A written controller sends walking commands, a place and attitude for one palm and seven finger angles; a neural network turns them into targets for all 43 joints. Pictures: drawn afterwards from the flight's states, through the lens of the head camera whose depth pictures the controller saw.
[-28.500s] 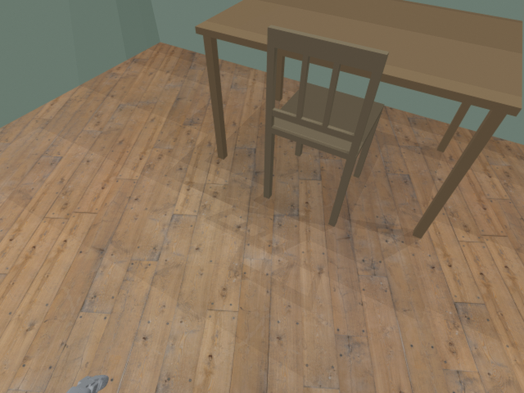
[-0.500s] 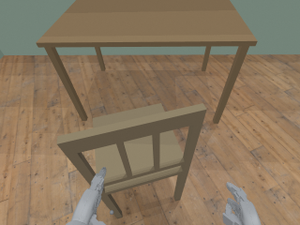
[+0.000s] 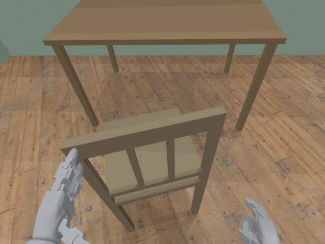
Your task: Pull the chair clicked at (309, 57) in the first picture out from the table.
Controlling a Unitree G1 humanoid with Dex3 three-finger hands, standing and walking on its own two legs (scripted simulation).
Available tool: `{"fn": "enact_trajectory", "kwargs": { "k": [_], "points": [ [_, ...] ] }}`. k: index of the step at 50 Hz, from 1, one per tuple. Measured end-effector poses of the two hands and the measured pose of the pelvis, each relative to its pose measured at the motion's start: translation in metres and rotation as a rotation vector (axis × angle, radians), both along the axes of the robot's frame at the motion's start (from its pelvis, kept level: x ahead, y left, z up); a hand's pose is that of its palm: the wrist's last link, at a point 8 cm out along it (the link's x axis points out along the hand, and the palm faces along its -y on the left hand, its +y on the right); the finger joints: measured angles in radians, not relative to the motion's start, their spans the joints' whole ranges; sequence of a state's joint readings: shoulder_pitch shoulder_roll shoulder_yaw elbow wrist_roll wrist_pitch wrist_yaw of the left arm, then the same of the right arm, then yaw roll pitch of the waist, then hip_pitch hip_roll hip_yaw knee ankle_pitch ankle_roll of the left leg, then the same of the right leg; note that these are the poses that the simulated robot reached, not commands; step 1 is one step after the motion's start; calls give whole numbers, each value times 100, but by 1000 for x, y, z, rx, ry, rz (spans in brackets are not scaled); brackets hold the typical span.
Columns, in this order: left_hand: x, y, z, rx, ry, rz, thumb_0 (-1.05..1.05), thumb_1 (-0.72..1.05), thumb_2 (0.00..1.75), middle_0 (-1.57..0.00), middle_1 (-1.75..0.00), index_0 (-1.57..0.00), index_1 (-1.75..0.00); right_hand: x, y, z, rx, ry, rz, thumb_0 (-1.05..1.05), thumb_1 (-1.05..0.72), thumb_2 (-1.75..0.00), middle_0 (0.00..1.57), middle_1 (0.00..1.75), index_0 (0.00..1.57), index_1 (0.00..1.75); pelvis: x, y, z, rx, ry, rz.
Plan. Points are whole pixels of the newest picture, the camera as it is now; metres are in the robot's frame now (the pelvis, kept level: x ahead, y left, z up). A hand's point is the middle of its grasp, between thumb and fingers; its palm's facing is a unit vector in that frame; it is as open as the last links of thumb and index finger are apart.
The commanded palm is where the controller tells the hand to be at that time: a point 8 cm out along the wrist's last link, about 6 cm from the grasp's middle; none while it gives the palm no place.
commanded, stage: draw the hand back to the body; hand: left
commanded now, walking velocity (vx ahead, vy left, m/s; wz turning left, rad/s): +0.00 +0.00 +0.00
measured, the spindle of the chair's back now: (136, 167) +0.35 +0.10 -0.06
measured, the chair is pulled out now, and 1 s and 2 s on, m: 0.54 0.54 0.54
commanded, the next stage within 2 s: step back with the hand held close in 1.12 s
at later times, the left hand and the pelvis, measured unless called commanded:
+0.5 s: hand (24, 178) +0.21 +0.25 +0.16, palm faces +0.36 -0.84 -0.40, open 12.8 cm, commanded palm +0.17 +0.29 +0.19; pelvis +0.03 +0.02 +0.05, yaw +0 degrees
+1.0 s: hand out of the picture +0.22 +0.28 +0.20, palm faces +0.43 -0.79 -0.42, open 7.6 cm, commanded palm +0.17 +0.32 +0.23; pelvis +0.03 +0.02 +0.06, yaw -1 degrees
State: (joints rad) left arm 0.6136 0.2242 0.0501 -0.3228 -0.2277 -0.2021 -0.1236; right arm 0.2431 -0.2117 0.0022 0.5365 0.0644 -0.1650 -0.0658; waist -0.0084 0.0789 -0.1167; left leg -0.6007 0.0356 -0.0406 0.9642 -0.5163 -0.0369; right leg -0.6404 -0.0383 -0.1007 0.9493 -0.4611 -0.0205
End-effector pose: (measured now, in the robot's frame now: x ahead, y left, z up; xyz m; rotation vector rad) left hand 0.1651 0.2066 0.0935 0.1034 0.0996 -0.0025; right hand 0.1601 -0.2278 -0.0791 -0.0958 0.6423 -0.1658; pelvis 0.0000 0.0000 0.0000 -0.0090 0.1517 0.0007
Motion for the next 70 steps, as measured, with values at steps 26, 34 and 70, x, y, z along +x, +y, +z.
{"fn": "enact_trajectory", "kwargs": {
  "k": [26, 34, 70],
  "points": [
    [8, 82, 94, 339, -71, 378, 0, 19, 56, -11, -15, -11, -16, 58, 35, 58, -42, -30, 104, 2, -90, -89, 20, 30, 20, 30, 31, 18, 51, -2, -182, -8],
    [16, 103, 128, 403, -181, 424, 0, 48, 70, -15, -21, -16, -22, 58, 39, 57, -35, -5, 115, 2, -90, -89, 20, 30, 20, 30, 35, 21, 55, -6, -200, -16],
    [14, 106, 145, 458, -255, 397, 1, 89, 90, -21, -30, -21, -31, 24, 14, 54, -52, 68, 74, 2, -90, -89, 20, 30, 20, 30, 9, 15, 58, -9, -178, -33]
  ]
}}
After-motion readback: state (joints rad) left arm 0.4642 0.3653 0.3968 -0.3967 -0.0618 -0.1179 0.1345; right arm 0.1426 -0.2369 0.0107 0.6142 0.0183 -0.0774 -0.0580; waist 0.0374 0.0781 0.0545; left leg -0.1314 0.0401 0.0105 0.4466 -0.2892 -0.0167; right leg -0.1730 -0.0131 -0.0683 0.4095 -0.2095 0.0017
